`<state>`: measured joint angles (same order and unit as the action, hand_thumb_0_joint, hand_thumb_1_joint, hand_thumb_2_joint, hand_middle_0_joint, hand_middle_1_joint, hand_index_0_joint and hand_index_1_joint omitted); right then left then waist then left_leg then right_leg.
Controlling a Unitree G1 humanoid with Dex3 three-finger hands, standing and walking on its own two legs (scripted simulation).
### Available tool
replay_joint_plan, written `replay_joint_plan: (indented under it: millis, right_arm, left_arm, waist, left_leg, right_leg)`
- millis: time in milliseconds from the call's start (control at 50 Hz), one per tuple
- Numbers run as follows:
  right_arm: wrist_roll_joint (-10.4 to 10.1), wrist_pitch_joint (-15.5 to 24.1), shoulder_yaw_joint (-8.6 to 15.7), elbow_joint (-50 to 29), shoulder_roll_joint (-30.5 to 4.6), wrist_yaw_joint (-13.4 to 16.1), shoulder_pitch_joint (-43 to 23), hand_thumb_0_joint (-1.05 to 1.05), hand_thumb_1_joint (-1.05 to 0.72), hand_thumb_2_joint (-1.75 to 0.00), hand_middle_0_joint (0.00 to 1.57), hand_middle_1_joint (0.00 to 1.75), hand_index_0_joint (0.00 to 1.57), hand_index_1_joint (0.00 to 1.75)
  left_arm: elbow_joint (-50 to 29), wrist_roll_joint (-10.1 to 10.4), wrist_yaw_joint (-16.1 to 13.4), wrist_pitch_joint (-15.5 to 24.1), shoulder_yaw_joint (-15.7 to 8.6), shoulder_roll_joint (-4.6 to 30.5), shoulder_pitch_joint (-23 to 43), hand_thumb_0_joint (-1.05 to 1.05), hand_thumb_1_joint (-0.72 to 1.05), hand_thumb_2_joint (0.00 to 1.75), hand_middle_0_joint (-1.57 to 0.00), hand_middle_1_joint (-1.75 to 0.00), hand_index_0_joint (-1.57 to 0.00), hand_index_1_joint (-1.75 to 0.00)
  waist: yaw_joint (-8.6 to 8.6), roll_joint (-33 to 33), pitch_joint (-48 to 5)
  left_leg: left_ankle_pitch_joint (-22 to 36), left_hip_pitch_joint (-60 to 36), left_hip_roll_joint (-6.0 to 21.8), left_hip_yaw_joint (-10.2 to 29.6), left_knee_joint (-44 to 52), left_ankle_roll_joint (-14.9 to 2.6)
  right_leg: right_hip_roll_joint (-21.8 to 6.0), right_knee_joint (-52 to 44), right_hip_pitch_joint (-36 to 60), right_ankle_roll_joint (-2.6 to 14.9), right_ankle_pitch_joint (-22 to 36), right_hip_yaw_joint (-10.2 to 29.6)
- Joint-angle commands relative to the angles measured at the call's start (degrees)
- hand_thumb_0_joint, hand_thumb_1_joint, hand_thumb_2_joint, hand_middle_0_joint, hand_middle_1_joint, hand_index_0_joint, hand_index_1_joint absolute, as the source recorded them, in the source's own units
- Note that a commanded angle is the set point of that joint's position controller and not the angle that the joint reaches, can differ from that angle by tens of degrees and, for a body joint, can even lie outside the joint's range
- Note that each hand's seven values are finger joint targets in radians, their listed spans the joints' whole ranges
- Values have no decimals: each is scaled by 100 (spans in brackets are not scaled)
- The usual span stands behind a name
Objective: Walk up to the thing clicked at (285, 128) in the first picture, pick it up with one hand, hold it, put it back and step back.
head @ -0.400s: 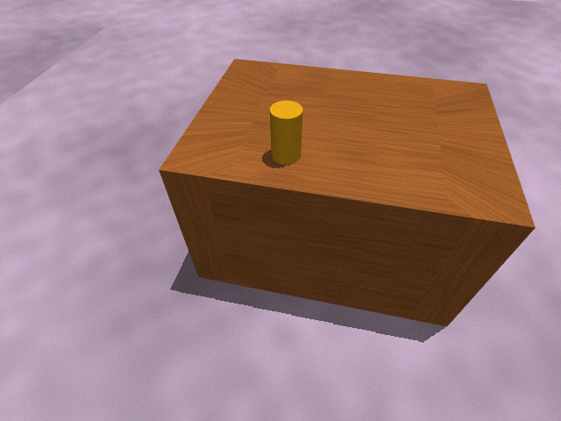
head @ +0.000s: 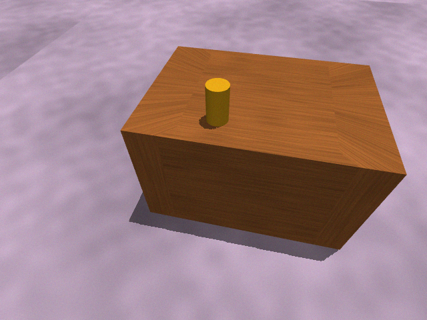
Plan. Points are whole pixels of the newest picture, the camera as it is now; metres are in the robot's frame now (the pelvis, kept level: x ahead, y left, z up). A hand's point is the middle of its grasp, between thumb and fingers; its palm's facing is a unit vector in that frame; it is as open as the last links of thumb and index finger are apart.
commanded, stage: stand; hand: left
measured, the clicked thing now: (217, 103) +0.86 +0.01 -0.11
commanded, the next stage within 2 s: walk up in 0.72 s
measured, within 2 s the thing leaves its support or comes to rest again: neither
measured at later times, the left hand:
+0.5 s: hand out of the picture +0.08 +0.25 -0.16, palm faces -0.02 -0.94 -0.34, open 7.4 cm
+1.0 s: hand out of the picture +0.13 +0.23 -0.15, palm faces -0.13 -0.92 -0.38, open 7.4 cm
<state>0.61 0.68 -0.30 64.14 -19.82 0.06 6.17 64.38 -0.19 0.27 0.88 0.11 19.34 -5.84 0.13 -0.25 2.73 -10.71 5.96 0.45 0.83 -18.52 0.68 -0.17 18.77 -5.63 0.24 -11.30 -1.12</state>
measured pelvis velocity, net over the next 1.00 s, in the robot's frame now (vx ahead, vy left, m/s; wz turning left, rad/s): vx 0.04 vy -0.05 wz -0.10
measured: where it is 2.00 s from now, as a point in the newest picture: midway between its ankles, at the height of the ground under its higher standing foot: (246, 298)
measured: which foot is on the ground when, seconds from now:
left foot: down 0.00-1.00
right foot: down 0.00-0.78, up 0.80-1.00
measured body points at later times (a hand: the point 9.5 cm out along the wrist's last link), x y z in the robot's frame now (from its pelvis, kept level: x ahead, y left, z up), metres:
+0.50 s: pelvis +0.00 +0.00 +0.00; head +0.01 +0.00 +0.45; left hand +0.08 +0.30 -0.13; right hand +0.07 -0.30 -0.14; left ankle -0.01 +0.13 -0.75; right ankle -0.01 -0.12 -0.75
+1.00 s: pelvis +0.04 -0.05 -0.02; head +0.06 -0.06 +0.43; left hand +0.13 +0.28 -0.12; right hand +0.04 -0.39 -0.14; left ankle -0.01 +0.13 -0.75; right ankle +0.10 -0.20 -0.74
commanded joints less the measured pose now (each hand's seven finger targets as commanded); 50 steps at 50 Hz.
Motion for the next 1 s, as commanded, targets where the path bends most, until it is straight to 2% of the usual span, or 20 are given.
replay_joint_plan:
  millis: [0,80,140,280,480,680,700,720,740,760,780,800,820,840,860,880,900,920,960,980]
  right_arm:
    - [-13,136,193,-316,-1171,66,-229,0,-90,-90,20,30,20,30]
    - [-23,137,198,-308,-1193,70,-211,0,-90,-90,20,30,20,30]
    - [-18,120,212,-289,-1211,64,-221,0,-90,-90,20,30,20,30]
    - [-22,131,210,-297,-1170,57,-197,0,-90,-90,20,30,20,30]
    - [-14,127,210,-281,-1202,66,-129,0,-90,-90,20,30,20,30]
    - [-23,117,220,-270,-1199,62,-146,0,-90,-90,20,30,20,30]
    - [114,237,562,-601,-1715,27,350,0,-90,-90,20,30,20,30]
    - [144,265,646,-502,-1817,16,666,0,-90,-90,20,30,20,30]
    - [166,273,729,-431,-1935,33,912,0,-90,-90,20,30,20,30]
    - [162,300,839,-491,-2129,38,986,0,-90,-90,20,30,20,30]
    - [167,368,893,-668,-2265,56,834,0,-90,-90,20,30,20,30]
    - [179,422,884,-747,-2206,63,755,0,-90,-90,20,30,20,30]
    - [169,454,840,-852,-2011,59,651,0,-90,-90,20,30,20,30]
    - [179,462,812,-946,-1895,42,620,0,-90,-90,20,30,20,30]
    - [196,463,822,-1058,-1892,11,501,0,-90,-90,20,30,20,30]
    - [213,455,844,-1141,-1876,-27,452,0,-90,-90,20,30,20,30]
    - [225,456,873,-1235,-1913,-51,304,0,-90,-90,20,30,20,30]
    - [244,438,870,-1315,-1901,-75,177,0,-90,-90,20,30,20,30]
    - [228,376,853,-1428,-1824,-102,-27,0,-90,-90,20,30,20,30]
    - [216,330,808,-1479,-1695,-100,-89,0,-90,-90,20,30,20,30]
  left_arm:
    - [-327,-30,-85,113,-227,1231,223,0,90,90,-20,-30,-20,-30]
    - [-306,-20,-83,110,-212,1211,197,0,90,90,-20,-30,-20,-30]
    - [-309,-28,-86,114,-208,1199,196,0,90,90,-20,-30,-20,-30]
    - [-303,-24,-89,125,-218,1258,189,0,90,90,-20,-30,-20,-30]
    - [-316,-25,-95,119,-225,1270,160,0,90,90,-20,-30,-20,-30]
    - [-313,-27,-97,112,-207,1273,130,0,90,90,-20,-30,-20,-30]
    - [-776,-180,84,78,-570,1675,-228,0,90,90,-20,-30,-20,-30]
    - [-792,-232,156,33,-583,1612,-71,0,90,90,-20,-30,-20,-30]
    - [-927,-238,209,-6,-568,1438,220,0,90,90,-20,-30,-20,-30]
    - [-1074,-262,255,-57,-587,1374,441,0,90,90,-20,-30,-20,-30]
    - [-1224,-247,261,-56,-631,1453,379,0,90,90,-20,-30,-20,-30]
    - [-1253,-231,280,-22,-652,1492,257,0,90,90,-20,-30,-20,-30]
    - [-1265,-200,322,1,-670,1513,93,0,90,90,-20,-30,-20,-30]
    - [-1298,-180,363,24,-669,1467,-5,0,90,90,-20,-30,-20,-30]
    - [-1321,-165,417,27,-658,1434,-166,0,90,90,-20,-30,-20,-30]
    - [-1355,-173,469,36,-662,1410,-177,0,90,90,-20,-30,-20,-30]
    - [-1367,-175,498,29,-681,1384,-339,0,90,90,-20,-30,-20,-30]
    - [-1365,-168,509,39,-699,1384,-416,0,90,90,-20,-30,-20,-30]
    - [-1206,-170,489,71,-753,1381,-920,0,90,90,-20,-30,-20,-30]
    - [-995,-164,435,96,-816,1451,-1520,0,90,90,-20,-30,-20,-30]
  waist:
    - [-34,-23,-436]
    - [-39,51,-404]
    - [-41,27,-347]
    - [-25,106,-435]
    - [-24,44,-444]
    - [-27,77,-370]
    - [102,327,-809]
    - [250,83,-329]
    - [448,-356,28]
    - [593,-762,387]
    - [450,-598,672]
    - [342,-342,701]
    - [201,-208,549]
    - [175,-306,436]
    - [95,-634,409]
    - [132,-834,383]
    - [2,-1064,350]
    - [-41,-1130,331]
    - [-331,-949,125]
    - [-616,-458,-116]
  left_leg:
    - [978,-20,684,488,239,-186]
    - [996,-97,686,490,245,-184]
    - [737,12,665,478,248,-189]
    - [1006,-122,690,486,232,-194]
    - [1046,-58,682,460,242,-205]
    - [986,-91,697,491,277,-186]
    - [-1509,-563,528,403,-254,-571]
    - [-2619,-650,766,834,-42,-757]
    - [-3205,-1000,1210,1417,453,-977]
    - [-3398,-729,2063,2228,1099,-1416]
    - [-3034,-400,2489,2585,1225,-1627]
    - [-2646,-280,2469,2527,1182,-1628]
    - [-2222,-471,2244,2173,1069,-1515]
    - [-1844,-579,2024,1748,927,-1409]
    - [-1712,-588,1915,1365,865,-1358]
    - [-1475,-522,1776,1061,783,-1303]
    - [-1311,-257,1673,783,675,-1217]
    - [-1234,157,1532,513,538,-1137]
    - [-1006,794,1170,-74,-151,-897]
    - [-1132,1132,914,-314,-1022,-761]
  right_leg:
    - [-745,-277,89,130,999,535]
    - [-744,-300,17,127,947,542]
    - [-741,-377,-9,104,761,553]
    - [-770,-307,30,137,1030,565]
    - [-786,-310,169,132,1162,574]
    - [-764,-355,59,134,971,555]
    - [-336,159,-312,321,-1341,606]
    - [-291,498,-1351,352,-2361,622]
    - [-92,1289,-2391,254,-2210,333]
    - [-62,2612,-2926,118,-1775,216]
    - [-314,3231,-3190,123,-1645,765]
    - [-481,3285,-3111,144,-1483,927]
    - [-536,3297,-3078,154,-1319,990]
    - [-549,3028,-2988,123,-1359,901]
    - [-590,2762,-2876,80,-1391,737]
    - [-566,2456,-2659,44,-1353,552]
    - [-590,2258,-2215,44,-1176,462]
    - [-545,1949,-1697,48,-1052,328]
    - [-318,1250,-493,61,-205,-34]
    - [-109,1138,283,26,249,-182]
